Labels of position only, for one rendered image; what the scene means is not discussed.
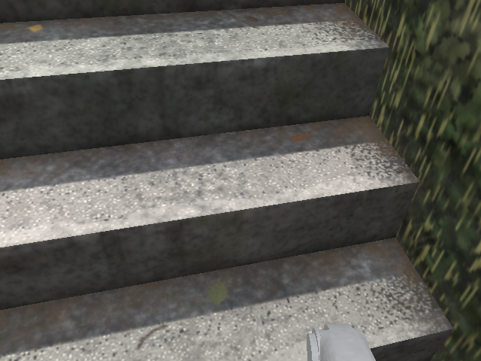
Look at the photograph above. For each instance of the robot right thigh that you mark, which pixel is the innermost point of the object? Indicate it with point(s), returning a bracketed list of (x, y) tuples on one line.
[(337, 342)]

